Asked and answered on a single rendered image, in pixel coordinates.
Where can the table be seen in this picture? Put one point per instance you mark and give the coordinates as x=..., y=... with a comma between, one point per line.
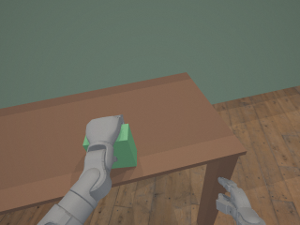
x=173, y=125

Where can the left robot hand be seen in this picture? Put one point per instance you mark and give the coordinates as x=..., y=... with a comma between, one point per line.
x=105, y=129

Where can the robot left forearm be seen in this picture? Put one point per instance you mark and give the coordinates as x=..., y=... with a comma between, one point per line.
x=94, y=184

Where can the right robot hand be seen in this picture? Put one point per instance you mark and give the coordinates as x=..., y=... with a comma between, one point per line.
x=238, y=199

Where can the sponge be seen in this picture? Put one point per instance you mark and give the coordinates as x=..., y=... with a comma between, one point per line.
x=124, y=148

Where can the robot right forearm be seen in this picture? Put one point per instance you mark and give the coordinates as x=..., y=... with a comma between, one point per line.
x=247, y=216

